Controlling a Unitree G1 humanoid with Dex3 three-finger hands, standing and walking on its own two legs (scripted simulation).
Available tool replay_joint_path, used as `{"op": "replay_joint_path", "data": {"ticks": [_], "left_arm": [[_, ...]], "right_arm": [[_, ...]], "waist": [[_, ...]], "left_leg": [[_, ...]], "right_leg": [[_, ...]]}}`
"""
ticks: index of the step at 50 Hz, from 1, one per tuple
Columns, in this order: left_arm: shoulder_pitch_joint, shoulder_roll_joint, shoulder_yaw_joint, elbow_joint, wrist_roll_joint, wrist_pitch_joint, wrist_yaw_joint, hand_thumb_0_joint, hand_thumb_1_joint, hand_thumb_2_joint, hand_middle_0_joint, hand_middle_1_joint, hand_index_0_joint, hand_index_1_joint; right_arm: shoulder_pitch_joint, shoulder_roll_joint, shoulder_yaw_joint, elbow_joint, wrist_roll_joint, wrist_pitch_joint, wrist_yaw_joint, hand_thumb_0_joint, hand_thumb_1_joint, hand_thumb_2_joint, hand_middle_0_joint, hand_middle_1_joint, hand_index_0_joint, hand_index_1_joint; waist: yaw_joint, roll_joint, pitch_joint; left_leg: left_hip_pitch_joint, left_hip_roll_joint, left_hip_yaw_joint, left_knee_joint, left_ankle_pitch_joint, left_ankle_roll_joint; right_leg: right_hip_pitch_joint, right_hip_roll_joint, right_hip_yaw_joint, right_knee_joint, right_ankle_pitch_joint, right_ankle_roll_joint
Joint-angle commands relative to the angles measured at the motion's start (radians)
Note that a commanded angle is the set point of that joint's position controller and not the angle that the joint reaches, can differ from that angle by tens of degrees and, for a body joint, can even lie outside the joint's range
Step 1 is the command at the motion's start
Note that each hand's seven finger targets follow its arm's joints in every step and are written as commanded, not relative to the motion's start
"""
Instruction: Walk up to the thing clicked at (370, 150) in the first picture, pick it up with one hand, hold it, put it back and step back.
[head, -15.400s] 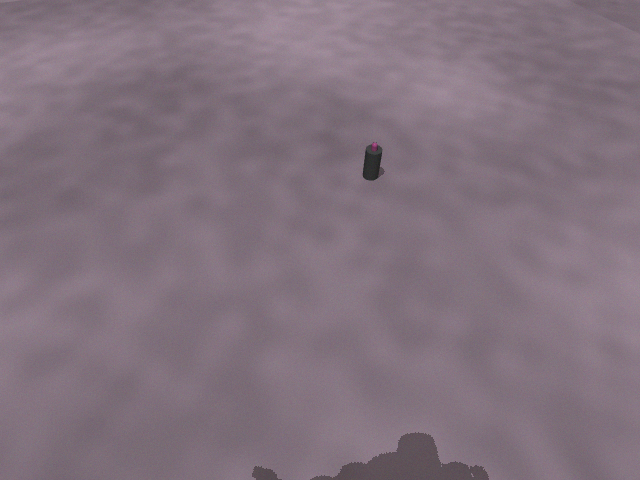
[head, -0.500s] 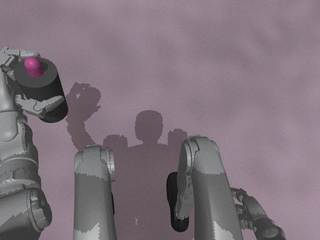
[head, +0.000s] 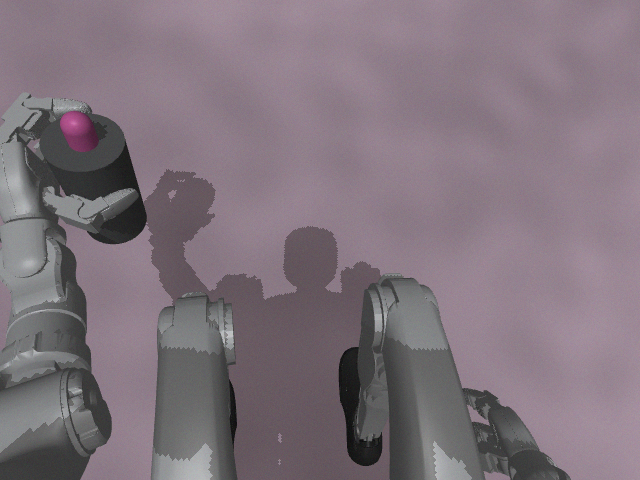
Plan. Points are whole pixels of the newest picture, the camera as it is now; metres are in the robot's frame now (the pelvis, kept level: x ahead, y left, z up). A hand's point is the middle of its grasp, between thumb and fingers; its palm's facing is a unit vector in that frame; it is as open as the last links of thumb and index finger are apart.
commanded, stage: lift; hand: left
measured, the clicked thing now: (98, 176) +0.46 +0.23 -0.04
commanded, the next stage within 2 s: none
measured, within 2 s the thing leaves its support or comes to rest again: neither
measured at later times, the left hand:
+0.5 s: hand (64, 154) +0.44 +0.23 +0.05, palm faces +0.15 -0.99 -0.03, open 11.3 cm
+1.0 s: hand out of the picture +0.41 +0.21 +0.22, palm faces +0.15 -0.99 -0.04, open 11.3 cm
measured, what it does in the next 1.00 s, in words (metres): rises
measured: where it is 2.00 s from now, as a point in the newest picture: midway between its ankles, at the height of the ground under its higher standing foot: (291, 441)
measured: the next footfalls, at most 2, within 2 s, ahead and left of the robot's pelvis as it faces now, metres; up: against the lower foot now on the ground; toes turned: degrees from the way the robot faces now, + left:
none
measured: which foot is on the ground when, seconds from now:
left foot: down 0.00-1.00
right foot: down 0.00-1.00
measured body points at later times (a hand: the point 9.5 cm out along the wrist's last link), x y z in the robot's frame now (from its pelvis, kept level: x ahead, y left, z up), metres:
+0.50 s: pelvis +0.00 +0.00 +0.05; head +0.18 +0.03 +0.46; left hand +0.42 +0.28 +0.05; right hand +0.14 -0.27 -0.07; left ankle +0.08 +0.13 -0.34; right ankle +0.11 -0.14 -0.34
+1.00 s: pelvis +0.04 +0.00 +0.19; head +0.18 +0.02 +0.62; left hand +0.40 +0.26 +0.23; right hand +0.21 -0.24 +0.08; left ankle +0.08 +0.13 -0.34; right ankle +0.11 -0.14 -0.34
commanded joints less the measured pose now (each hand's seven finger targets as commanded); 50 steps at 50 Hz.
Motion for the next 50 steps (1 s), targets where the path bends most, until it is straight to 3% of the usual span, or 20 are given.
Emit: {"op": "replay_joint_path", "data": {"ticks": [1,4,7,9,10,12,16,19,23,24,26,30,31,32,34,36,42,45,48,50], "left_arm": [[-0.324,0.230,0.045,-0.206,-0.010,-0.074,0.009,0.000,0.011,1.205,-1.285,-1.448,-1.319,-1.434],[-0.292,0.199,0.008,-0.205,-0.003,-0.070,-0.006,0.000,-0.018,1.201,-1.270,-1.439,-1.301,-1.428],[-0.311,0.251,0.038,-0.270,-0.001,-0.064,-0.014,0.000,-0.019,1.210,-1.277,-1.448,-1.311,-1.435],[-0.315,0.244,0.023,-0.321,-0.010,-0.053,-0.022,0.000,-0.017,1.191,-1.269,-1.432,-1.303,-1.419],[-0.229,0.189,0.000,-0.239,-0.012,-0.033,-0.032,0.000,0.001,1.196,-1.255,-1.428,-1.288,-1.415],[-0.255,0.220,0.016,-0.291,-0.022,-0.025,-0.034,0.000,0.015,1.201,-1.238,-1.413,-1.270,-1.401],[-0.194,0.154,-0.013,-0.312,-0.040,0.003,-0.034,0.000,-0.002,1.206,-1.250,-1.429,-1.284,-1.416],[-0.227,0.188,-0.003,-0.412,-0.045,0.014,-0.030,0.000,0.014,1.209,-1.234,-1.419,-1.272,-1.403],[-0.107,0.099,-0.050,-0.391,-0.061,0.044,-0.030,0.000,-0.002,1.216,-1.239,-1.420,-1.274,-1.408],[-0.126,0.131,-0.036,-0.443,-0.065,0.047,-0.026,0.000,0.003,1.204,-1.241,-1.413,-1.277,-1.398],[-0.119,0.116,-0.059,-0.504,-0.073,0.061,-0.024,0.000,-0.007,1.206,-1.222,-1.407,-1.260,-1.392],[-0.078,0.145,-0.048,-0.658,-0.076,0.102,0.007,0.000,0.040,1.221,-1.229,-1.413,-1.267,-1.397],[0.000,0.069,-0.089,-0.606,-0.080,0.123,0.010,0.000,0.026,1.223,-1.221,-1.412,-1.259,-1.397],[-0.036,0.055,-0.098,-0.662,-0.083,0.128,0.019,0.000,0.046,1.238,-1.207,-1.412,-1.245,-1.397],[0.045,0.054,-0.085,-0.643,-0.082,0.157,0.037,0.000,0.065,1.248,-1.198,-1.412,-1.235,-1.399],[-0.003,0.096,-0.079,-0.759,-0.075,0.168,0.052,0.000,0.051,1.235,-1.197,-1.398,-1.232,-1.386],[0.191,-0.030,-0.163,-0.756,-0.088,0.225,0.079,0.000,0.042,1.237,-1.181,-1.390,-1.214,-1.381],[0.134,0.040,-0.153,-0.918,-0.076,0.236,0.097,0.000,0.003,1.214,-1.186,-1.388,-1.221,-1.377],[0.301,-0.034,-0.179,-0.788,-0.080,0.271,0.106,0.000,-0.005,1.220,-1.183,-1.393,-1.219,-1.381],[0.238,-0.034,-0.173,-0.873,-0.097,0.265,0.116,0.000,-0.021,1.233,-1.180,-1.395,-1.213,-1.387]], "right_arm": [[0.120,-0.206,-0.084,-0.043,0.000,-0.017,-0.014,0.000,-0.934,-0.907,0.200,0.300,0.200,0.300],[0.113,-0.205,-0.087,-0.058,0.001,-0.015,-0.013,0.000,-0.928,-0.905,0.200,0.300,0.200,0.300],[0.122,-0.210,-0.098,-0.059,0.005,-0.014,-0.017,0.000,-0.927,-0.905,0.200,0.300,0.200,0.300],[0.131,-0.206,-0.100,-0.064,0.014,-0.014,-0.020,0.000,-0.925,-0.904,0.200,0.300,0.200,0.300],[0.123,-0.208,-0.103,-0.073,0.019,-0.015,-0.022,0.000,-0.924,-0.904,0.200,0.300,0.200,0.300],[0.128,-0.209,-0.104,-0.070,0.026,-0.019,-0.028,0.000,-0.921,-0.904,0.200,0.300,0.200,0.300],[0.122,-0.203,-0.108,-0.092,0.039,-0.025,-0.033,0.000,-0.921,-0.903,0.200,0.300,0.200,0.300],[0.127,-0.199,-0.117,-0.095,0.048,-0.030,-0.041,0.000,-0.914,-0.902,0.200,0.300,0.200,0.300],[0.106,-0.179,-0.121,-0.121,0.060,-0.044,-0.047,0.000,-0.919,-0.903,0.200,0.300,0.200,0.300],[0.102,-0.180,-0.122,-0.126,0.062,-0.047,-0.049,0.000,-0.915,-0.901,0.200,0.300,0.200,0.300],[0.093,-0.179,-0.125,-0.143,0.069,-0.050,-0.055,0.000,-0.915,-0.901,0.200,0.300,0.200,0.300],[0.096,-0.169,-0.133,-0.157,0.085,-0.054,-0.070,0.000,-0.907,-0.899,0.200,0.300,0.200,0.300],[0.088,-0.164,-0.132,-0.162,0.090,-0.057,-0.073,0.000,-0.908,-0.900,0.200,0.300,0.200,0.300],[0.089,-0.160,-0.132,-0.159,0.093,-0.061,-0.075,0.000,-0.905,-0.899,0.200,0.300,0.200,0.300],[0.088,-0.162,-0.138,-0.160,0.101,-0.063,-0.083,0.000,-0.903,-0.899,0.200,0.300,0.200,0.300],[0.095,-0.153,-0.136,-0.167,0.104,-0.062,-0.088,0.000,-0.903,-0.899,0.200,0.300,0.200,0.300],[0.080,-0.128,-0.133,-0.163,0.111,-0.073,-0.097,0.000,-0.908,-0.900,0.200,0.300,0.200,0.300],[0.099,-0.121,-0.137,-0.160,0.116,-0.076,-0.104,0.000,-0.909,-0.899,0.200,0.300,0.200,0.300],[0.085,-0.112,-0.128,-0.157,0.120,-0.082,-0.107,0.000,-0.909,-0.899,0.200,0.300,0.200,0.300],[0.090,-0.099,-0.125,-0.149,0.122,-0.086,-0.110,0.000,-0.909,-0.900,0.200,0.300,0.200,0.300]], "waist": [[0.003,0.148,-0.614],[-0.002,0.161,-0.627],[0.024,0.184,-0.695],[0.024,0.182,-0.722],[0.013,0.160,-0.688],[0.021,0.163,-0.694],[0.030,0.170,-0.664],[0.039,0.160,-0.673],[0.031,0.095,-0.613],[0.040,0.089,-0.624],[0.047,0.114,-0.645],[0.070,0.115,-0.674],[0.067,0.116,-0.652],[0.053,0.116,-0.649],[0.065,0.111,-0.619],[0.074,0.124,-0.656],[0.076,0.096,-0.570],[0.086,0.113,-0.617],[0.079,0.045,-0.513],[0.085,0.054,-0.509]], "left_leg": [[0.383,-0.013,0.066,-0.303,0.091,0.041],[0.400,-0.013,0.068,-0.320,0.091,0.040],[0.450,-0.014,0.077,-0.331,0.115,0.039],[0.467,-0.013,0.074,-0.349,0.115,0.038],[0.463,-0.014,0.070,-0.358,0.111,0.040],[0.466,-0.013,0.073,-0.367,0.118,0.040],[0.511,-0.007,0.053,-0.413,0.120,0.033],[0.519,-0.008,0.065,-0.429,0.110,0.039],[0.496,-0.010,0.066,-0.476,0.048,0.047],[0.495,-0.008,0.065,-0.487,0.031,0.049],[0.544,-0.008,0.067,-0.514,0.030,0.048],[0.644,-0.005,0.055,-0.597,0.029,0.043],[0.674,-0.005,0.052,-0.613,0.057,0.040],[0.691,-0.002,0.042,-0.627,0.067,0.038],[0.737,0.002,0.034,-0.657,0.106,0.035],[0.787,0.004,0.040,-0.680,0.146,0.035],[0.906,0.009,0.027,-0.784,0.219,0.029],[1.015,0.011,0.032,-0.845,0.241,0.029],[1.026,0.012,0.026,-0.904,0.254,0.031],[1.060,0.012,0.033,-0.931,0.281,0.032]], "right_leg": [[0.367,0.039,-0.056,-0.227,0.092,-0.062],[0.376,0.039,-0.058,-0.232,0.088,-0.063],[0.412,0.036,-0.047,-0.244,0.108,-0.063],[0.441,0.037,-0.047,-0.256,0.107,-0.064],[0.427,0.035,-0.049,-0.269,0.106,-0.064],[0.449,0.034,-0.043,-0.281,0.111,-0.064],[0.432,0.031,-0.048,-0.298,0.114,-0.068],[0.474,0.031,-0.034,-0.343,0.109,-0.066],[0.515,0.033,-0.029,-0.414,0.052,-0.060],[0.535,0.035,-0.024,-0.429,0.036,-0.060],[0.557,0.031,-0.014,-0.459,0.037,-0.060],[0.636,0.032,-0.003,-0.531,0.032,-0.058],[0.636,0.031,-0.008,-0.538,0.061,-0.060],[0.632,0.033,-0.015,-0.543,0.077,-0.061],[0.652,0.032,-0.017,-0.567,0.113,-0.062],[0.721,0.031,-0.009,-0.602,0.145,-0.061],[0.812,0.036,-0.016,-0.701,0.201,-0.058],[0.919,0.036,-0.010,-0.777,0.224,-0.055],[0.976,0.042,-0.016,-0.833,0.245,-0.049],[1.027,0.046,-0.014,-0.869,0.269,-0.049]]}}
